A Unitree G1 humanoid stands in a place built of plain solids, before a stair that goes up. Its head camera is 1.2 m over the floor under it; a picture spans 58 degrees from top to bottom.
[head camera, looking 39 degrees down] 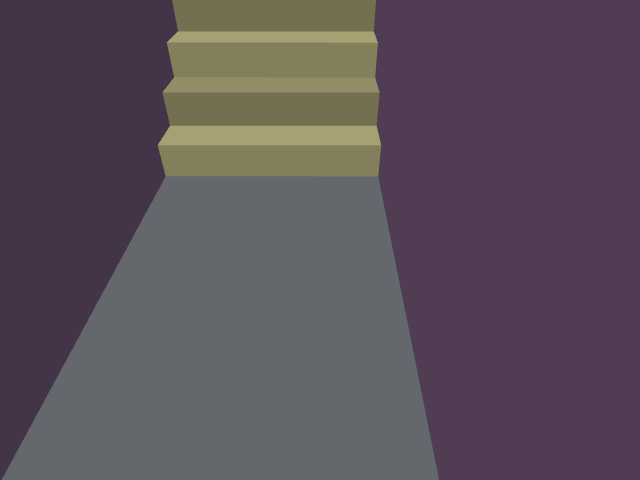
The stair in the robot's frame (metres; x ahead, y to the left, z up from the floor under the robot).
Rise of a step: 0.18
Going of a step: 0.24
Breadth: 1.24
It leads straight ahead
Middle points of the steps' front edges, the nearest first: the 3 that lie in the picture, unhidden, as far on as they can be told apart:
2.02 0.26 0.19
2.26 0.26 0.37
2.50 0.26 0.56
